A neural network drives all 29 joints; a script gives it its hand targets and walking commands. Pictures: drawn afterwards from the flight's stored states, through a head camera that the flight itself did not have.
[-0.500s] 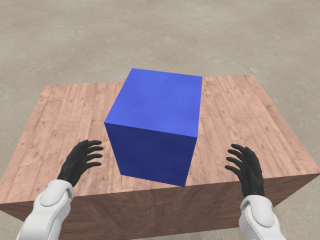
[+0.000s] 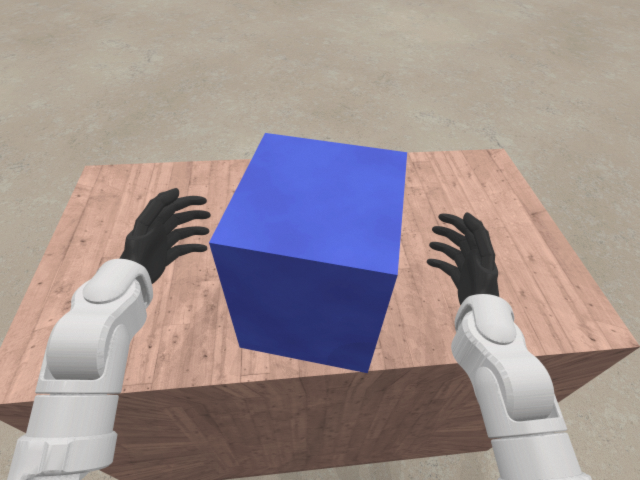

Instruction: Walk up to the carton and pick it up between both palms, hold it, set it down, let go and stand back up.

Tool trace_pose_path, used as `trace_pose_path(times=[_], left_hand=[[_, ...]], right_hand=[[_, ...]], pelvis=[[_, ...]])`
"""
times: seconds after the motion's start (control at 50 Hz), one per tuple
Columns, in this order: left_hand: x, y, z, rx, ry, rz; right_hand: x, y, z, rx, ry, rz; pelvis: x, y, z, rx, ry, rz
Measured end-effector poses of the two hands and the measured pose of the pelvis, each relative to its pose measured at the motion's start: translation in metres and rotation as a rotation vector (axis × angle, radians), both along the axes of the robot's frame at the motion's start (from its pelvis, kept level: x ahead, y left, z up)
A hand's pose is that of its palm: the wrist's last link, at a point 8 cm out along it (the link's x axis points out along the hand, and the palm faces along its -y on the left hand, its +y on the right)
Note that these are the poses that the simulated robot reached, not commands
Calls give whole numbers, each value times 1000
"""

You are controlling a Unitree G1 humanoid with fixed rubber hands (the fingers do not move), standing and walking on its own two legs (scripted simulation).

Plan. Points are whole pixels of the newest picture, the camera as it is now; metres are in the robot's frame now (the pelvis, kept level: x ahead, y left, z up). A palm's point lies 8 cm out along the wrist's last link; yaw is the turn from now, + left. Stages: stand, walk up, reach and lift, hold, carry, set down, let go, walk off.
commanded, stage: reach and lift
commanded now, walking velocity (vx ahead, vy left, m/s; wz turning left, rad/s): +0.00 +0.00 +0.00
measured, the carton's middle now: (317, 256) +0.41 +0.05 +0.03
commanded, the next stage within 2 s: none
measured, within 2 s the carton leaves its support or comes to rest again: neither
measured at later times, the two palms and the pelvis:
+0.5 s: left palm (162, 191) +0.38 +0.23 +0.17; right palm (469, 221) +0.38 -0.13 +0.15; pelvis +0.00 +0.00 +0.00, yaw +0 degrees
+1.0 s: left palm (185, 141) +0.43 +0.21 +0.20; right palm (469, 172) +0.42 -0.12 +0.19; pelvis +0.00 +0.00 +0.00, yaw +0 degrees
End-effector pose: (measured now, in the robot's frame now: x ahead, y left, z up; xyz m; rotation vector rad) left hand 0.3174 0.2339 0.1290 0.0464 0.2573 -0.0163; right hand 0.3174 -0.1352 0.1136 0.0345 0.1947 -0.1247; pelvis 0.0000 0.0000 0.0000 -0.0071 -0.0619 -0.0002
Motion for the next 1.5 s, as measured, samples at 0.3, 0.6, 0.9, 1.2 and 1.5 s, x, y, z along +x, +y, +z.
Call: trace_pose_path(times=[0.3, 0.6, 0.9, 1.2, 1.5], left_hand=[[37, -1, 24, -10, -8, 25], [80, -9, 50, -31, 5, 51], [109, -25, 81, -30, -31, 47], [114, -19, 47, -1, -19, 66], [118, -19, -8, -6, -14, 58]], right_hand=[[39, 6, 23, -17, -13, 10], [78, 9, 48, -37, 5, 0], [101, 12, 77, -47, 15, -15], [98, 0, 43, -63, 78, -42], [98, -10, -3, -49, 85, -37]], pelvis=[[0, 0, 0, 0, 0, 0], [0, 0, 0, 0, 0, 0], [0, 0, 0, 0, 0, 0], [0, 0, 0, 0, 0, 0], [9, 0, 0, 0, 93, 0]])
